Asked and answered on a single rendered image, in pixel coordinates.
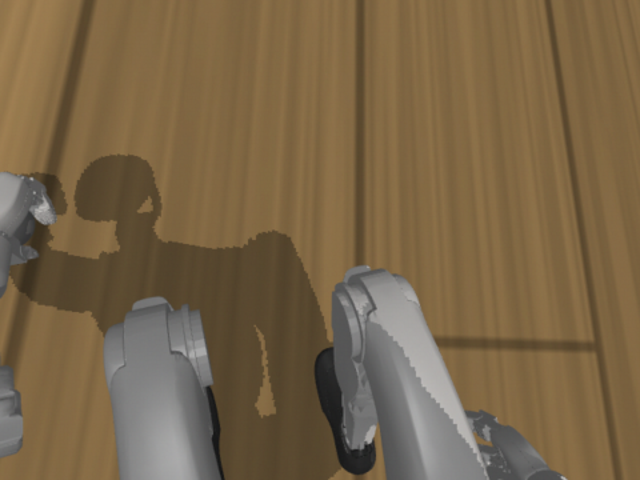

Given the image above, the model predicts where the ball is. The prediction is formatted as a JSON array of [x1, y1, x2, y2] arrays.
[[13, 211, 35, 246]]

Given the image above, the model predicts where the right robot hand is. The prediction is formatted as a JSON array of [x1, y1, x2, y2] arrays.
[[464, 410, 551, 480]]

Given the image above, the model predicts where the right robot foot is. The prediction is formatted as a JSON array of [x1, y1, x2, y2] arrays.
[[314, 347, 376, 475]]

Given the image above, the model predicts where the left robot foot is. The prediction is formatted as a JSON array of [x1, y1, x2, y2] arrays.
[[206, 386, 225, 480]]

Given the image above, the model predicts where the left robot arm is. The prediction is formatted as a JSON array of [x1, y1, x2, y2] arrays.
[[0, 235, 23, 458]]

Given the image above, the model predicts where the left robot hand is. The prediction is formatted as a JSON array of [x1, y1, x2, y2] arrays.
[[0, 172, 57, 265]]

